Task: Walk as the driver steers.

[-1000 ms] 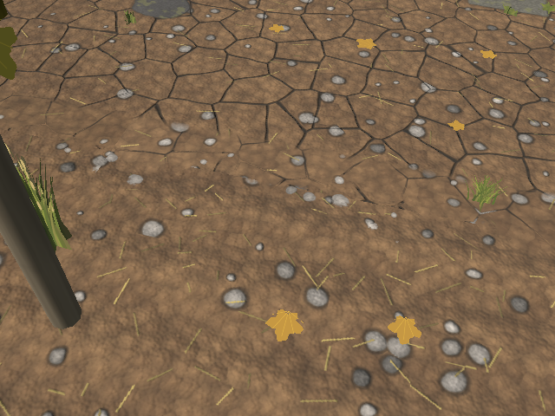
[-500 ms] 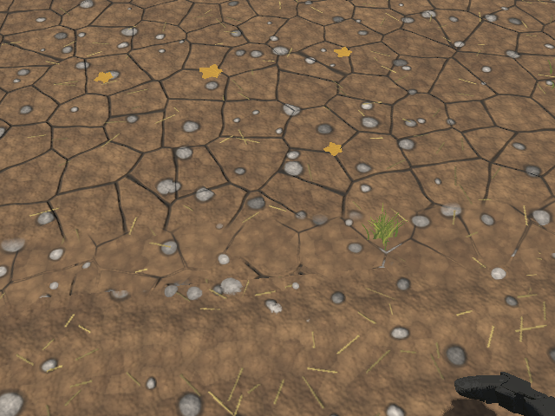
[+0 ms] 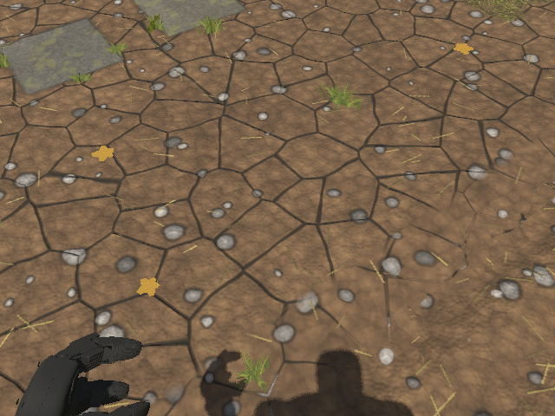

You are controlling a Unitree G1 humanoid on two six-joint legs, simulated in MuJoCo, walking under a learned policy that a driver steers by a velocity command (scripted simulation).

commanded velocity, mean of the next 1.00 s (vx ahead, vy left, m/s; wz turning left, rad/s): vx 0.27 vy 0.00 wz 0.68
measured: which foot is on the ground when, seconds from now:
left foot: down 0.00-0.12, up 0.14-0.52, down 0.54-1.00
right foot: up 0.00-0.10, down 0.12-0.52, up 0.54-0.96, down 0.98-1.00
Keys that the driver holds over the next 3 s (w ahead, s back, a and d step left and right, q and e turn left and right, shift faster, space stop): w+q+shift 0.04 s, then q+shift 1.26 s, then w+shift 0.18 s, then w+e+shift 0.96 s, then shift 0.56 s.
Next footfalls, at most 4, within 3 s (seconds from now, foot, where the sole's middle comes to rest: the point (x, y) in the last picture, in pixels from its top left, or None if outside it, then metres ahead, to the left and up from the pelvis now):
0.12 right None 0.31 -0.09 -0.77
0.54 left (223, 398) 0.54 0.11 -0.77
0.98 right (280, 335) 0.68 -0.04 -0.77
1.46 left None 0.41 0.03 -0.77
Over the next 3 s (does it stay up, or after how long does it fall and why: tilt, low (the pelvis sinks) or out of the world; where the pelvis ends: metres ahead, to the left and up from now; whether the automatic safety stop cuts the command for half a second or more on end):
stays up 1.15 0.78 0.01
